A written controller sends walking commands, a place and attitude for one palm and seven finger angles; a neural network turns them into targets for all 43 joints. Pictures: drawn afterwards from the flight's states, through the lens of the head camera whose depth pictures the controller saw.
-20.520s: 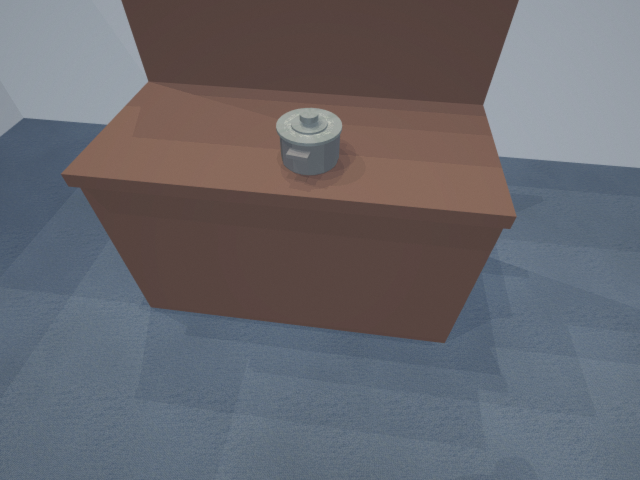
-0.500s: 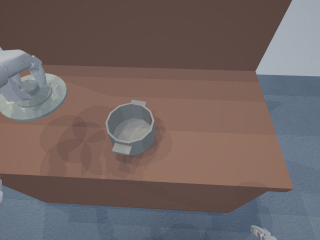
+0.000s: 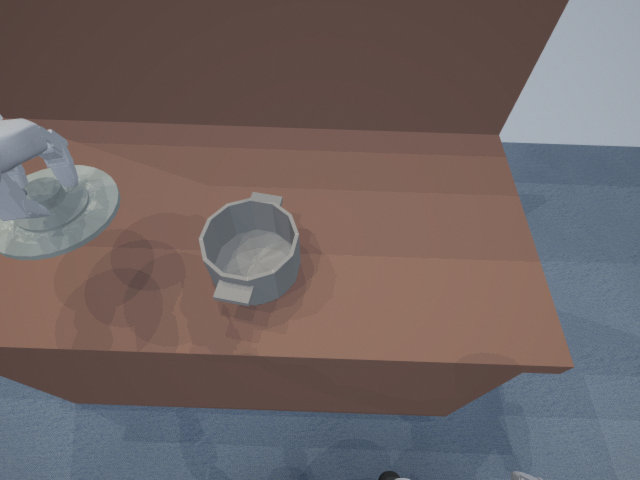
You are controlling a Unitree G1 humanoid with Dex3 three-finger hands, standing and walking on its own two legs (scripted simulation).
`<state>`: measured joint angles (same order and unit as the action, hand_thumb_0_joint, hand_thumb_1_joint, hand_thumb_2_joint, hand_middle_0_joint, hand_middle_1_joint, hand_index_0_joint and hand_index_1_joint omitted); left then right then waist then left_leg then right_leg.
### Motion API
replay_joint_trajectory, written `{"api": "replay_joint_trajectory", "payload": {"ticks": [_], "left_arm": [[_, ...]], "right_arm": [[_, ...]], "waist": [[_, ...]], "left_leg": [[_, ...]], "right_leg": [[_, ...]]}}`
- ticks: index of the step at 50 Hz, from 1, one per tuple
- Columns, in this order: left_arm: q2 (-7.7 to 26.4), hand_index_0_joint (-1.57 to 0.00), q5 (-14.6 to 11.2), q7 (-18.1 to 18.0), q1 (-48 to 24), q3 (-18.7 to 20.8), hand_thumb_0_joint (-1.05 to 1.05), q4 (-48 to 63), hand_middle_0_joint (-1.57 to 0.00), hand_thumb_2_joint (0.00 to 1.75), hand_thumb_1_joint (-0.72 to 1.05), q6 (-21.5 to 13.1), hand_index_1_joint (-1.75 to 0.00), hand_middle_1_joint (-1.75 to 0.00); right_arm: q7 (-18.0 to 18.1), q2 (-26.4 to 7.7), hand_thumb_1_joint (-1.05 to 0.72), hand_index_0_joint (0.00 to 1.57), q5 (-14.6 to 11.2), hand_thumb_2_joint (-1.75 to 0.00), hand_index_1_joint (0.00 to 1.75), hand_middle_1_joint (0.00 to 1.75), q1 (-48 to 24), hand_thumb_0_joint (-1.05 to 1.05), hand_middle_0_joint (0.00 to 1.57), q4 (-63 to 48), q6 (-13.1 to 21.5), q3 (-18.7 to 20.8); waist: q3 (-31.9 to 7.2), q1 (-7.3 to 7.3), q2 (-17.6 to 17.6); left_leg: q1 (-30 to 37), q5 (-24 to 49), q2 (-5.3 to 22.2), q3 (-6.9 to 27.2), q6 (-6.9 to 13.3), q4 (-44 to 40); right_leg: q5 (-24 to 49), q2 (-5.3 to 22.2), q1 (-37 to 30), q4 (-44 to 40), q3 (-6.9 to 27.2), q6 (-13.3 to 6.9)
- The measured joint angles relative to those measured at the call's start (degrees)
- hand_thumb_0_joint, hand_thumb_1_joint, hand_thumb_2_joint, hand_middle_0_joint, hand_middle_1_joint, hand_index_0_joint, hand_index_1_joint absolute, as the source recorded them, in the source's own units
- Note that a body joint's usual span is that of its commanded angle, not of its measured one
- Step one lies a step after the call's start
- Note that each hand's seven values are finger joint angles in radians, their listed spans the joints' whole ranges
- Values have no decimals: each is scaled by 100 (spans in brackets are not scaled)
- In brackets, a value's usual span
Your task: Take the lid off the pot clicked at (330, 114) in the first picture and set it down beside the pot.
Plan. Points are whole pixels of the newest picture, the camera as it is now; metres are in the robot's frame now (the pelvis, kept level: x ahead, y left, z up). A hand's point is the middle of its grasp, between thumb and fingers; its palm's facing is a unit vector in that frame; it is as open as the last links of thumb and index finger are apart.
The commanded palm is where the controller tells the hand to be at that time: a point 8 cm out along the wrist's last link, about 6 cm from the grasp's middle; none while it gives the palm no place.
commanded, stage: lower the lid onto the table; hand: left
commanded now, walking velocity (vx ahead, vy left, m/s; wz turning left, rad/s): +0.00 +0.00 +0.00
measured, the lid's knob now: (43, 193) +0.44 +0.35 +0.08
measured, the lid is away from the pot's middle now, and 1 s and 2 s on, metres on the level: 0.24 0.24 0.22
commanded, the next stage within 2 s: none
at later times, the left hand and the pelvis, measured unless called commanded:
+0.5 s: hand (40, 206) +0.42 +0.34 +0.08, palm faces -0.46 -0.08 -0.88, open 7.5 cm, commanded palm +0.45 +0.35 +0.15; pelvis +0.00 +0.01 +0.00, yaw -1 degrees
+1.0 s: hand (60, 214) +0.43 +0.34 +0.05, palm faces -0.50 -0.08 -0.86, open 7.5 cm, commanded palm +0.47 +0.34 +0.11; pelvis +0.00 +0.01 -0.01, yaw -2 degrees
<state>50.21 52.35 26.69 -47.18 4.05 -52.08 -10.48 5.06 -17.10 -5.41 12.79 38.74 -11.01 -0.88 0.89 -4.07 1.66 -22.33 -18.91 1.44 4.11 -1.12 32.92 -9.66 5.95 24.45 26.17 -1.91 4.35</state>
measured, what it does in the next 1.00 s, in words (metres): stands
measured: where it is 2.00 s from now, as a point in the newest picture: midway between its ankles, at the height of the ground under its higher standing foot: outside the picture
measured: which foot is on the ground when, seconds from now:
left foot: down 0.00-1.00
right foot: down 0.00-1.00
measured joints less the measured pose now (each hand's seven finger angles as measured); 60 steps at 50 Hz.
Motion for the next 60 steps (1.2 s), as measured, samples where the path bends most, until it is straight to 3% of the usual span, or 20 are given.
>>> {"api": "replay_joint_trajectory", "payload": {"ticks": [10,15,20,25,30,60], "left_arm": [[-60,-66,-67,-75,35,29,-3,-129,-72,70,27,-136,-95,-99],[-59,-66,135,-150,31,-87,-3,-86,-72,70,27,-114,-95,-99],[-61,-66,25,-160,62,20,-3,-226,-72,70,27,-172,-95,-99],[-76,-66,158,-217,91,-55,-3,-184,-72,70,27,-190,-95,-99],[-93,-66,92,-254,83,-68,-3,-271,-72,70,27,-221,-95,-99],[-99,-65,279,-567,263,133,-3,-502,-72,70,28,-412,-95,-99]], "right_arm": [[69,46,-90,20,-5,-90,30,30,26,0,20,49,86,-54],[62,54,-90,20,14,-90,30,30,72,0,21,14,97,-19],[70,53,-90,20,11,-90,30,30,100,0,21,29,92,-35],[91,55,-90,20,25,-90,30,30,164,0,21,41,100,-15],[110,53,-90,20,22,-90,30,30,199,0,21,69,120,-17],[129,93,-90,20,80,-90,30,30,299,0,21,38,109,33]], "waist": [[-58,-28,-30],[-46,-32,-32],[-73,-66,-50],[-87,-69,-58],[-112,-88,-64],[-252,-191,-67]], "left_leg": [[-100,-43,-7,-38,22,107],[-180,-56,-8,-55,35,160],[-261,-86,-17,-81,50,223],[-333,-108,-12,-85,58,269],[-399,-140,-11,-97,68,317],[-841,-303,20,-139,82,619]], "right_leg": [[-2,3,96,56,43,6],[4,-4,171,81,63,-58],[-11,6,261,135,95,-7],[-19,-4,323,154,98,-57],[-35,-5,387,184,112,-46],[-153,-42,848,455,169,-59]]}}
